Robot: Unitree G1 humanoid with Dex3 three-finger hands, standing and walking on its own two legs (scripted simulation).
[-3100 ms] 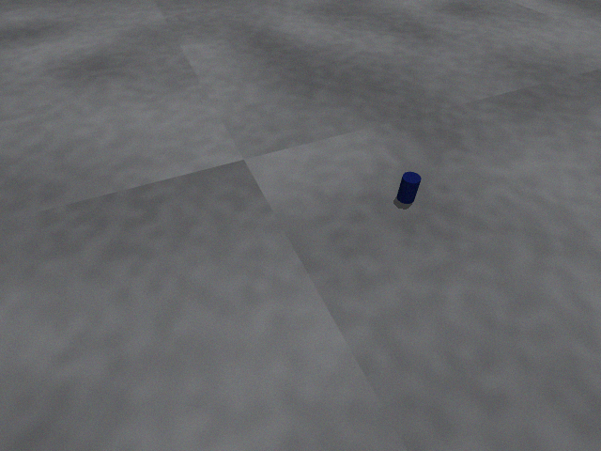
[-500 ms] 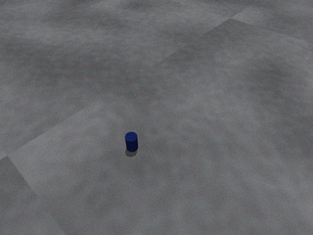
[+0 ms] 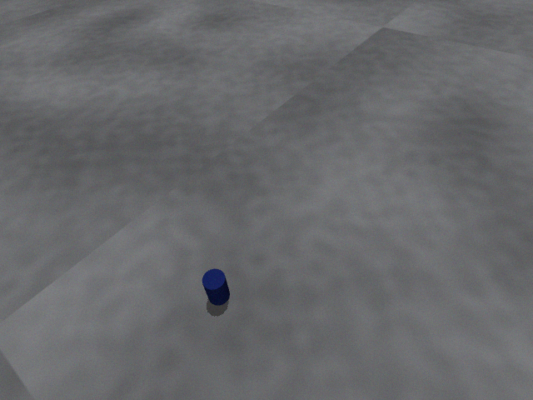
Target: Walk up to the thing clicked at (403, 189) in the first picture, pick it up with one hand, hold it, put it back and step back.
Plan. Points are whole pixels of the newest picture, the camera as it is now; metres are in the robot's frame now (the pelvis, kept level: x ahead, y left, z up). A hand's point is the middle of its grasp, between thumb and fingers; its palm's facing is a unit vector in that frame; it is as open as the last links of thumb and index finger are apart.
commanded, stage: walk up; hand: left
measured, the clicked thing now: (216, 287) +0.66 +0.26 -0.69
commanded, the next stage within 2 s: none
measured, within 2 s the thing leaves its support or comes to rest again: neither
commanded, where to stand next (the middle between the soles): +0.32 +0.04 m, yaw +0 degrees
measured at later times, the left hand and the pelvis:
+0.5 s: hand (94, 365) +0.23 +0.33 -0.13, palm faces -0.04 -0.93 -0.36, open 7.4 cm; pelvis +0.17 +0.05 +0.01, yaw +1 degrees
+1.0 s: hand (137, 296) +0.36 +0.29 -0.14, palm faces -0.01 -0.94 -0.34, open 7.4 cm; pelvis +0.25 +0.04 +0.00, yaw +1 degrees
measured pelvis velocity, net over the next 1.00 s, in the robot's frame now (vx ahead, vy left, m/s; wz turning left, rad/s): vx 0.25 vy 0.04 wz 0.02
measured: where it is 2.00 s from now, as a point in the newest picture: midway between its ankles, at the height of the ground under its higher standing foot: outside the picture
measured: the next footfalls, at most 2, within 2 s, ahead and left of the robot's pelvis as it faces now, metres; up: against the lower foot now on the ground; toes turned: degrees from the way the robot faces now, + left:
left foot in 0.28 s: +0.29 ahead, +0.17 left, +0.00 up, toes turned +3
right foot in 0.66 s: +0.36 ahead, -0.08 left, +0.00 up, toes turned -3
